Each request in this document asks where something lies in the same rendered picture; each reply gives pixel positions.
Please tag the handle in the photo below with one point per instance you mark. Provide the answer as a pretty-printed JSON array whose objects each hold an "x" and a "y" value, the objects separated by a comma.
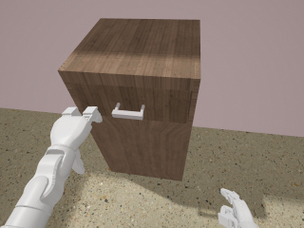
[{"x": 125, "y": 114}]

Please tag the drawer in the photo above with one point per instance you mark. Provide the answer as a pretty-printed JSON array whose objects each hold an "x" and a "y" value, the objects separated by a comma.
[{"x": 160, "y": 105}]

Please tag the robot right hand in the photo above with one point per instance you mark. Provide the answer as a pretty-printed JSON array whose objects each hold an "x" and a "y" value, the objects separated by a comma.
[{"x": 231, "y": 217}]

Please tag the cabinet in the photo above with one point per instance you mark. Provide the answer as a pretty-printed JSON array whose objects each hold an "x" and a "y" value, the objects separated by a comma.
[{"x": 149, "y": 53}]

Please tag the robot left hand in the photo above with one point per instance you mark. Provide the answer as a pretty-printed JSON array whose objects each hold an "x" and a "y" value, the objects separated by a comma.
[{"x": 72, "y": 129}]

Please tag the left robot forearm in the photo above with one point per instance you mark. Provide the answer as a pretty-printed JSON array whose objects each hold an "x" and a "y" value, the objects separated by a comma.
[{"x": 44, "y": 190}]

